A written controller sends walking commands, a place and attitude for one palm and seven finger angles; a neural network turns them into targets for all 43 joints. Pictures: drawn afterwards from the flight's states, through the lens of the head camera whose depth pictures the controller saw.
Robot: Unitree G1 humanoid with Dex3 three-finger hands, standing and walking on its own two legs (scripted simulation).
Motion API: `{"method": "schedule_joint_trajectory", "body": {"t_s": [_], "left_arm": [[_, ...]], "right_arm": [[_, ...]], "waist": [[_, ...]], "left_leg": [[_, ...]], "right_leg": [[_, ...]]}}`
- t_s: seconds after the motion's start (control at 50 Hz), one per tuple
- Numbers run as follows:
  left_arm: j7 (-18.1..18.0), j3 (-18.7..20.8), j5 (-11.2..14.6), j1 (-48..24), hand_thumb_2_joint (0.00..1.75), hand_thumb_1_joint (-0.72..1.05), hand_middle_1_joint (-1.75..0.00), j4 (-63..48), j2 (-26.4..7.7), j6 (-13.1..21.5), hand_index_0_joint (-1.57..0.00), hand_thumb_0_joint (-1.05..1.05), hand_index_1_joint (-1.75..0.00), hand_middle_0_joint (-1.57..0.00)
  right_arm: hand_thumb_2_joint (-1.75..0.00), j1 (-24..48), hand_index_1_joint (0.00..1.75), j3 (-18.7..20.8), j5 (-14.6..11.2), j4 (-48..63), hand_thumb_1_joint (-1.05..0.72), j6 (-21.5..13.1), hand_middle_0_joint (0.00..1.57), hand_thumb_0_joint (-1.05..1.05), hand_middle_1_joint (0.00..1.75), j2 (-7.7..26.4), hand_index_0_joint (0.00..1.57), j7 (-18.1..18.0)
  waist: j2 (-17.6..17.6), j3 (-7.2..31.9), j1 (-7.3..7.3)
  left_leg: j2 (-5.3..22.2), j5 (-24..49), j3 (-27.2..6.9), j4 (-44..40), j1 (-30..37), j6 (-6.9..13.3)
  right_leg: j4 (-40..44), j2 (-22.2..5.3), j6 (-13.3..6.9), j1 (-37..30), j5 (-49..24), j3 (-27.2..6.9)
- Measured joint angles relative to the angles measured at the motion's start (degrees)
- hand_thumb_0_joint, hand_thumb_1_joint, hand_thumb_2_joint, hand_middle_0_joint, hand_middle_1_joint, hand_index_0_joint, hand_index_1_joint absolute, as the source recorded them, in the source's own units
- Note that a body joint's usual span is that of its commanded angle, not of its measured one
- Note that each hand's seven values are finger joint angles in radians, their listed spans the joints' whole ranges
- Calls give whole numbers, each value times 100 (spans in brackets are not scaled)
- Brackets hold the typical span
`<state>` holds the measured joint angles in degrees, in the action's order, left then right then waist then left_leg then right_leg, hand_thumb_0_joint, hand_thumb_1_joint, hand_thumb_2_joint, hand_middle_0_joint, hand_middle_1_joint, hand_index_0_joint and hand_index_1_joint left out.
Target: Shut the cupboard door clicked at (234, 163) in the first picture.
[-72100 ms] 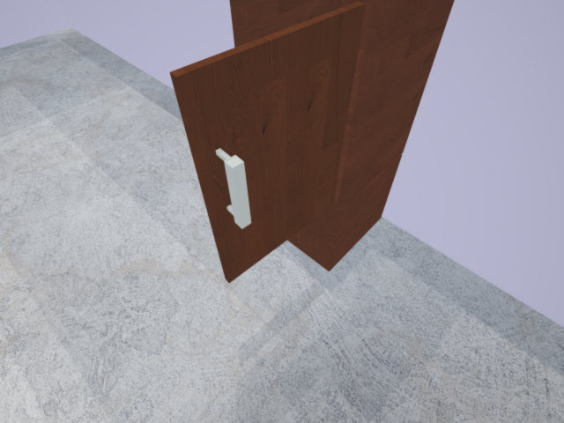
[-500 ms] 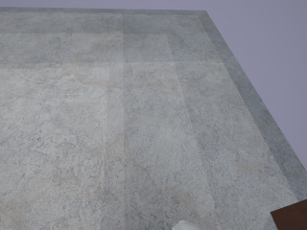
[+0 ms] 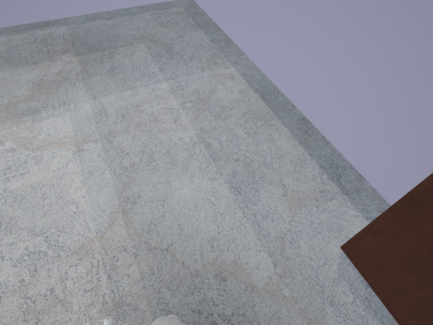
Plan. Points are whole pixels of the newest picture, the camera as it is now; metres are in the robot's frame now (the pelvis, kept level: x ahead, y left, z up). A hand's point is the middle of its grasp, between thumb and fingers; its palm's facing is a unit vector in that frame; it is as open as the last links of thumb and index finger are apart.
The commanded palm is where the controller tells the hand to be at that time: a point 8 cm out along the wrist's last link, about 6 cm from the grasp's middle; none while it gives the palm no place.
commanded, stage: turn to face it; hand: left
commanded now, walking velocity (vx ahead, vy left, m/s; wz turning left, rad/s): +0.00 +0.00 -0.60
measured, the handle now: out of the picture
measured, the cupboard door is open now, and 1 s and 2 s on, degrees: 1 1 1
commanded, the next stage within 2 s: take the last steps up to it in 1.62 s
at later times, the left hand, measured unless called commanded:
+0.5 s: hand (148, 300) +0.18 +0.15 -0.15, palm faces -0.30 -0.91 -0.28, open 7.4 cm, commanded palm none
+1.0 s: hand (164, 262) +0.26 +0.14 -0.16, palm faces -0.54 -0.82 -0.19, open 7.4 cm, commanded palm none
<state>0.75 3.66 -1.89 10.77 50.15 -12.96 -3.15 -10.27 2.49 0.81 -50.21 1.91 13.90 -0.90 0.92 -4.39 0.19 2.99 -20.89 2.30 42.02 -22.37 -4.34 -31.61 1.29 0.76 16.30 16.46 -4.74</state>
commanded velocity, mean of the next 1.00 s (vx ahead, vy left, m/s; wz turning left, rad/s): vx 0.00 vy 0.00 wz -0.60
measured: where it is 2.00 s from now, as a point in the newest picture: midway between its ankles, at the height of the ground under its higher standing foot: outside the picture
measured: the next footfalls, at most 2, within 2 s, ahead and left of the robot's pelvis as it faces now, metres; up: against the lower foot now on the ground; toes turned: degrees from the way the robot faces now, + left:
left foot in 0.02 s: +0.07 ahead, +0.13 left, +0.00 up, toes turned +2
right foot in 0.38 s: +0.01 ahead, -0.13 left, +0.00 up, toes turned -19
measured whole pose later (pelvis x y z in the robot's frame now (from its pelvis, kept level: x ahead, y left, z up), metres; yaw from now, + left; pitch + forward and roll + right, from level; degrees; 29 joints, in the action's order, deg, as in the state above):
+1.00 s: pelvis +0.06 +0.01 +0.01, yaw -36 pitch +1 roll -3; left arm 2.3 5.5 -1.4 9.2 50.7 -15.5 -5.0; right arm -12.7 0.6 1.9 -50.6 0.1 11.4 -1.5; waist 0.8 -4.8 0.8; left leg 6.9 -16.6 11.0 27.9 -12.0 1.0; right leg -59.0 -1.1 3.3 26.3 24.7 1.4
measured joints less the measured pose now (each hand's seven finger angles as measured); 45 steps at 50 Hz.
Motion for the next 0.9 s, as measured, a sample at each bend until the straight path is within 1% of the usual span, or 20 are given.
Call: {"method": "schedule_joint_trajectory", "body": {"t_s": [0.02, 0.04, 0.08, 0.14, 0.18, 0.24, 0.32, 0.38, 0.4, 0.44, 0.48, 0.52, 0.58, 0.64, 0.7, 0.74, 0.78, 0.8, 0.86, 0.9], "left_arm": [[5, 9, 17, 29, 90, 90, -30, 2, 2, -28, -21, 0, -30, -20], [16, 23, 46, 33, 90, 90, -30, 2, -10, -63, -21, 1, -30, -20], [42, 69, 53, -14, 90, 90, -30, 31, -85, -116, -20, 1, -30, -20], [115, 144, 34, -96, 90, 90, -29, 64, -170, -139, -20, 1, -30, -20], [149, 170, 45, -143, 90, 90, -29, 34, -192, -148, -20, 1, -30, -20], [169, 171, 58, -189, 90, 91, -29, -13, -181, -153, -20, 1, -30, -20], [175, 137, 54, -248, 90, 91, -29, -47, -147, -134, -20, 1, -30, -20], [180, 92, 40, -229, 90, 91, -29, -134, -151, -42, -20, 1, -30, -20], [154, 86, 23, -226, 90, 91, -29, -140, -144, 31, -20, 1, -30, -20], [79, 33, 30, -249, 90, 91, -29, -104, -35, 94, -20, 0, -30, -20], [15, 1, 40, -197, 90, 90, -29, -88, 45, 107, -20, 0, -30, -20], [-22, -17, 43, -130, 90, 90, -29, -57, 80, 95, -20, 0, -30, -20], [-25, -35, 33, -38, 90, 90, -29, -7, 93, 75, -20, 0, -30, -20], [-12, -40, 15, 36, 90, 90, -30, 27, 92, 73, -20, 0, -30, -20], [-8, -11, 12, 94, 90, 90, -30, 60, 54, 49, -21, 0, -30, -20], [-12, 15, 43, 143, 90, 90, -30, 83, 18, 7, -21, 1, -30, -20], [0, 62, 77, 114, 90, 90, -30, 124, -67, -61, -21, 1, -30, -20], [12, 81, 65, 101, 90, 90, -30, 147, -106, -84, -20, 1, -30, -20], [77, 135, 49, 34, 90, 90, -29, 169, -201, -120, -20, 1, -30, -20], [112, 162, 55, -19, 90, 90, -29, 135, -236, -139, -20, 1, -30, -20]], "right_arm": [[-90, -43, 30, -23, 2, 43, -90, -51, 20, 1, 30, -1, 20, 3], [-90, -81, 30, -41, 30, 67, -90, -110, 20, 1, 30, -12, 20, -1], [-90, -120, 30, -111, 92, 71, -90, -164, 20, 0, 30, -101, 20, -16], [-90, -242, 30, -193, 138, 49, -90, -185, 20, 0, 30, -209, 21, -39], [-90, -302, 30, -211, 149, 9, -90, -173, 20, 0, 30, -242, 21, -53], [-90, -355, 30, -185, 143, -64, -90, -159, 20, 0, 30, -238, 21, -53], [-90, -391, 30, -100, 133, -144, -90, -128, 21, 0, 30, -160, 21, -11], [-90, -472, 30, -20, 92, -178, -90, -76, 21, 0, 30, -60, 21, 24], [-90, -466, 30, 12, 71, -200, -90, -33, 21, 0, 30, -14, 21, 33], [-90, -350, 30, 64, 49, -259, -90, 117, 20, 1, 30, 121, 21, -1], [-90, -226, 30, 89, 42, -297, -90, 181, 20, 1, 30, 183, 21, -36], [-90, -137, 30, 92, 42, -269, -90, 163, 20, 1, 30, 185, 20, -30], [-90, -62, 30, 80, 42, -165, -90, 125, 20, 1, 30, 133, 20, -3], [-90, 22, 30, 61, 29, -82, -90, 99, 20, 1, 30, 68, 20, 11], [-90, 99, 30, 17, -1, -11, -90, 42, 20, 1, 30, -12, 20, 1], [-90, 93, 30, -32, -8, 53, -90, -54, 20, 1, 30, -39, 20, -6], [-90, 103, 30, -99, 47, 73, -90, -135, 20, 1, 30, -120, 20, -19], [-90, 93, 30, -141, 74, 88, -90, -160, 20, 0, 30, -155, 20, -27], [-90, -8, 30, -219, 119, 128, -90, -195, 20, 0, 30, -234, 21, -62], [-90, -77, 30, -237, 124, 106, -90, -194, 20, 0, 30, -257, 21, -74]], "waist": [[-11, 51, -2], [-12, 89, -20], [88, 62, -2], [111, 21, 0], [70, -14, 15], [-50, -51, 3], [-204, -82, -74], [-253, -25, -98], [-264, 2, -79], [-429, -58, -88], [-462, -84, -83], [-410, -82, -84], [-294, -28, -72], [-189, 17, -11], [-60, 57, 66], [-19, 121, 82], [120, 108, 110], [147, 93, 121], [138, 36, 105], [105, 0, 109]], "left_leg": [[8, 221, -22, -535, 198, 35], [36, 509, 21, -712, 231, 234], [80, 409, 193, -552, 227, 444], [198, 371, 378, -807, 456, 475], [284, 481, 497, -1067, 626, 445], [436, 546, 688, -1272, 800, 415], [634, 413, 970, -1147, 879, 310], [764, 113, 1158, -648, 755, 178], [762, -270, 1086, -219, 575, 120], [599, -847, 542, 895, 121, 74], [382, -798, 214, 1765, -271, 30], [265, -525, 106, 2063, -503, -25], [173, -265, 51, 1780, -583, -69], [85, -248, -7, 1166, -443, -68], [-22, -160, -30, 255, -104, -31], [-43, 344, -32, -710, 281, 65], [-47, 336, 138, -690, 316, 411], [-4, 273, 227, -677, 363, 514], [133, 296, 406, -942, 617, 593], [213, 389, 529, -1174, 789, 579]], "right_leg": [[-119, 51, 44, 70, 65, -59], [-353, 88, 27, 190, 268, -87], [-1383, 103, 28, 550, 1049, -21], [-2767, 45, 110, 981, 1209, 302], [-2988, -48, 172, 1056, 1107, 498], [-2539, -156, 195, 915, 1032, 704], [-1513, -197, 116, 504, 897, 856], [-254, -217, -37, -47, 20, 915], [-164, -208, -106, -60, 95, 863], [-365, -102, -189, 33, 289, 803], [-233, -48, -211, -12, 242, 689], [3, -19, -193, -96, 88, 562], [237, 12, -194, -170, -36, 394], [307, 60, -158, -179, -65, 211], [209, 110, -81, -114, -9, -3], [-13, 184, 6, 0, 115, -133], [-792, 187, 9, 291, 739, -148], [-1409, 202, 33, 489, 1068, -66], [-2867, 123, 140, 938, 1234, 272], [-3200, 10, 213, 1062, 1071, 422]]}}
